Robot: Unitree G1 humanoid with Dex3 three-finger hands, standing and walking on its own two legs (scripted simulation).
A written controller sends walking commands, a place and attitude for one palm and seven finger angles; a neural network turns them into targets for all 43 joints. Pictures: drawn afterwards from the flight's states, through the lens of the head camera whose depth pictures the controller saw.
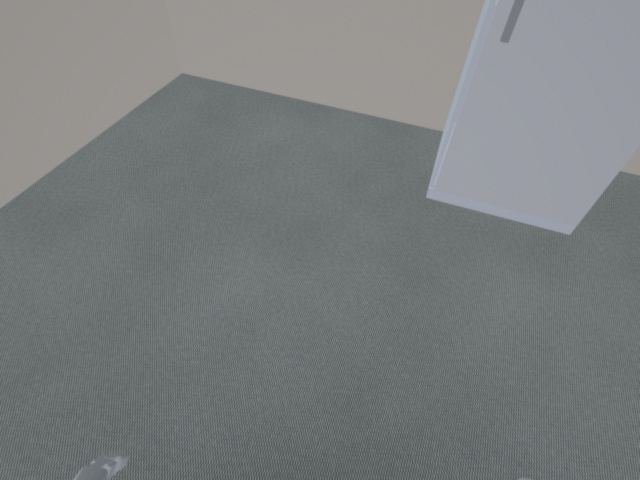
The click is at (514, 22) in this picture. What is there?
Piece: fridge door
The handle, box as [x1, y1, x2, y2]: [500, 0, 524, 42]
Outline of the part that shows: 524,0 514,1 500,41 508,42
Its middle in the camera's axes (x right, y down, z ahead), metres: +0.59 -0.79 +1.04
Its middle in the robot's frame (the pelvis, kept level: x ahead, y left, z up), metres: +1.37 -0.52 +0.25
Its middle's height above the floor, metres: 1.02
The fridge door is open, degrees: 0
